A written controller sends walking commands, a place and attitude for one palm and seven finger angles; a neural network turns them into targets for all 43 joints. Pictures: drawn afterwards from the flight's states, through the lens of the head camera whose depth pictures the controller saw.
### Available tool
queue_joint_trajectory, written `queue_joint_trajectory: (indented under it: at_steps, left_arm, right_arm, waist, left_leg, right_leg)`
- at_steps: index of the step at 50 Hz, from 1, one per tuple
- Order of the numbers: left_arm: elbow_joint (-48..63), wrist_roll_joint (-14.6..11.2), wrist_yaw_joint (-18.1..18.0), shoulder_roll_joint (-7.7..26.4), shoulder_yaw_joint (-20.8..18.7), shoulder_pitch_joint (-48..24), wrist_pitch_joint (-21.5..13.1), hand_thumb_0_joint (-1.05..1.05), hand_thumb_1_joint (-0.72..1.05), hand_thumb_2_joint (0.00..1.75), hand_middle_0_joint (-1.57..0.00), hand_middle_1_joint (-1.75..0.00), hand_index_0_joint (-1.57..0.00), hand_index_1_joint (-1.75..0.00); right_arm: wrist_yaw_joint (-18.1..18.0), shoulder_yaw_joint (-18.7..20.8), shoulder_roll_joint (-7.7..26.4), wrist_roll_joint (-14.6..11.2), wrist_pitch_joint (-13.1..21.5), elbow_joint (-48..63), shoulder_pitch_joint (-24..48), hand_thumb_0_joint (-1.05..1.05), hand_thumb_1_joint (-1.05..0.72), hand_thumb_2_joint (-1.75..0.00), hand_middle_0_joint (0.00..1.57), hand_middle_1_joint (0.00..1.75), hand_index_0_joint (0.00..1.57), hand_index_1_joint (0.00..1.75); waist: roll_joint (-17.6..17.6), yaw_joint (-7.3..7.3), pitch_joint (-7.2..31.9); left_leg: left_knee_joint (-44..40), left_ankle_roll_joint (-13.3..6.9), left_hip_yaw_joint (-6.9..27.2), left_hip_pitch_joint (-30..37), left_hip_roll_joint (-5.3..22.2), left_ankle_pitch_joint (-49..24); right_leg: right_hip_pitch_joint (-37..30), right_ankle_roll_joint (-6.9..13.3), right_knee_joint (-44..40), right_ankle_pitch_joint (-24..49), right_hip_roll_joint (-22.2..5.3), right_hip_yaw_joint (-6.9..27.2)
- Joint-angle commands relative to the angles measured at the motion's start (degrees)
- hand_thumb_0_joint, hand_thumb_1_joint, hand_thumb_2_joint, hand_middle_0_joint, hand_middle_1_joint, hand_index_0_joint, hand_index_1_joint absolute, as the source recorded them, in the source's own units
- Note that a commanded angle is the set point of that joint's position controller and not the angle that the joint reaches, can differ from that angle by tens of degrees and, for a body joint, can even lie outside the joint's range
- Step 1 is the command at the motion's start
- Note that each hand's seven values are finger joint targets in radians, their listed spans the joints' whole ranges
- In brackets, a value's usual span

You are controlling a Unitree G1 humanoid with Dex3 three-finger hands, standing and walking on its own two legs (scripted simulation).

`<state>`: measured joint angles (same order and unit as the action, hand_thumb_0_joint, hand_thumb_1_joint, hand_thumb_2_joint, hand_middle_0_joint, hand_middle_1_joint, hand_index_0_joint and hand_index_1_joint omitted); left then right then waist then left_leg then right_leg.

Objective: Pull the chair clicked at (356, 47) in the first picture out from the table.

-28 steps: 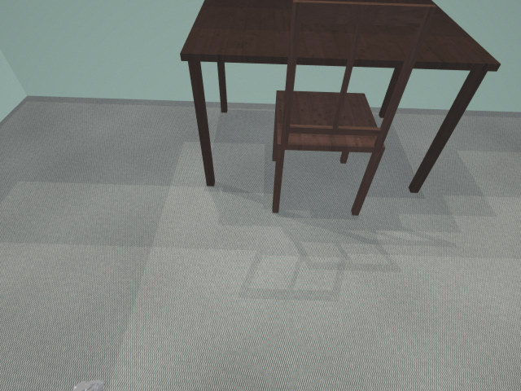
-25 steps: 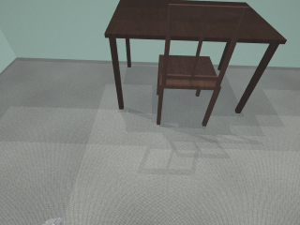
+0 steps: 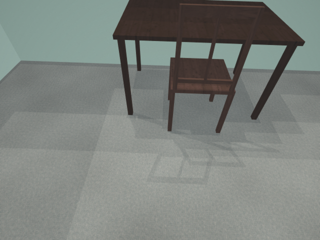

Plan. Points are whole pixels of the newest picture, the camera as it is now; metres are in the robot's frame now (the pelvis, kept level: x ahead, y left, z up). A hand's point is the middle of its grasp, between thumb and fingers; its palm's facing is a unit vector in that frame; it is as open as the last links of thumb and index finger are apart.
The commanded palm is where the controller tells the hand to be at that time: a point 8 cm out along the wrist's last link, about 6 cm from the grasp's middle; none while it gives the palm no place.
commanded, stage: stand and wait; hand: left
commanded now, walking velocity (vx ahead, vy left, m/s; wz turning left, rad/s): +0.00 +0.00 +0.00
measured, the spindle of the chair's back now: (211, 52) +1.10 -0.23 -0.06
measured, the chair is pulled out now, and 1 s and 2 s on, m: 0.00 0.00 0.00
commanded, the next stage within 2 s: look at it before walking up in 0.28 s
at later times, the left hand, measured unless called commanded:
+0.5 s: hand out of the picture +0.07 +0.24 -0.15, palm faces -0.03 -0.95 -0.32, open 7.4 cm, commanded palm none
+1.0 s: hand out of the picture +0.08 +0.24 -0.15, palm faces -0.02 -0.94 -0.33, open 7.4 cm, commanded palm none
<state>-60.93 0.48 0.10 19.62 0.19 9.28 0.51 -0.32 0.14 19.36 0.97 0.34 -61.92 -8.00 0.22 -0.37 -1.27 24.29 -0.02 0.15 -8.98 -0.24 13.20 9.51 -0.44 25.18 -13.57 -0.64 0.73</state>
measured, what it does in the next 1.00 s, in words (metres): stands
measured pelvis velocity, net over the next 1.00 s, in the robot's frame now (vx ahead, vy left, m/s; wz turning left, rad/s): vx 0.01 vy -0.01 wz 0.00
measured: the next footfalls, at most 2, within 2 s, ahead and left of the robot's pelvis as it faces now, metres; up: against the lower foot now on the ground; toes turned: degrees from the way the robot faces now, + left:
left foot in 1.84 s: +0.05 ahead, +0.12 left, +0.00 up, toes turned -24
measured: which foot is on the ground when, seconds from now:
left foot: down 0.00-1.00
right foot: down 0.00-1.00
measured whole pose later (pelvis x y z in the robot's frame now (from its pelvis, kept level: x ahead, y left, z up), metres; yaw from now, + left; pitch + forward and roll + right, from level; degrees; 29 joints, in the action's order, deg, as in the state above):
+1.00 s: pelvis +0.01 -0.01 +0.00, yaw +0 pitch -2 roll +0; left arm -62.3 0.5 0.1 19.5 0.3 8.0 -0.2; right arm -0.2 -0.2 19.2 0.7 0.7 -63.7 -6.4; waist 0.2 -0.4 -1.5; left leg 21.1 0.6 0.2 -7.4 0.4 12.1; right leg 8.1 0.0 22.2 -12.6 -0.1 0.7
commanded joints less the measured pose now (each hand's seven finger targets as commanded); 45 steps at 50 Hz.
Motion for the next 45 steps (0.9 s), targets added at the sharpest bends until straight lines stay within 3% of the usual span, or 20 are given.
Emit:
queue_joint_trajectory:
  at_steps: [1, 18, 39, 45]
  left_arm:
    - [3.55, 0.10, -0.65, 11.67, -2.31, -3.67, -1.63, 0.00, 0.90, 0.90, -0.20, -0.30, -0.20, -0.30]
    - [2.39, 0.14, -0.72, 11.72, -2.14, -3.29, -1.89, 0.00, 0.90, 0.90, -0.20, -0.30, -0.20, -0.30]
    - [2.55, 0.10, -0.79, 11.64, -2.25, -3.48, -2.13, 0.00, 0.90, 0.90, -0.20, -0.30, -0.20, -0.30]
    - [2.33, 0.13, -0.75, 11.63, -2.19, -3.50, -2.04, 0.00, 0.90, 0.90, -0.20, -0.30, -0.20, -0.30]
  right_arm:
    - [-0.47, 2.09, 11.62, -0.39, 1.62, 3.66, 3.80, 0.00, -0.90, -0.90, 0.20, 0.30, 0.20, 0.30]
    - [-0.30, 1.96, 11.38, -0.44, 1.60, 1.79, 2.72, 0.00, -0.90, -0.90, 0.20, 0.30, 0.20, 0.30]
    - [-0.48, 1.83, 11.57, -0.53, 1.75, 1.94, 3.74, 0.00, -0.90, -0.90, 0.20, 0.30, 0.20, 0.30]
    - [-0.50, 1.80, 11.60, -0.56, 1.64, 1.89, 4.13, 0.00, -0.90, -0.90, 0.20, 0.30, 0.20, 0.30]
  waist:
    - [-0.13, 0.27, 1.71]
    - [0.23, 0.22, 1.34]
    - [-0.35, 0.25, 3.88]
    - [-0.07, 0.17, 2.66]
  left_leg:
    - [-5.31, -2.12, 5.64, -0.92, 6.29, -4.21]
    - [-5.74, -1.71, 5.64, -0.69, 6.47, -4.52]
    - [-5.61, -1.50, 5.26, 2.23, 7.06, -11.12]
    - [-6.17, -1.48, 5.19, 2.20, 7.06, -10.29]
  right_leg:
    - [0.62, 2.35, -5.57, 2.70, -5.88, 5.81]
    - [1.25, 2.38, -6.66, 2.07, -6.13, 6.36]
    - [-1.72, 2.26, -5.85, 10.96, -6.27, 5.48]
    - [-1.30, 2.10, -6.41, 10.19, -6.23, 5.46]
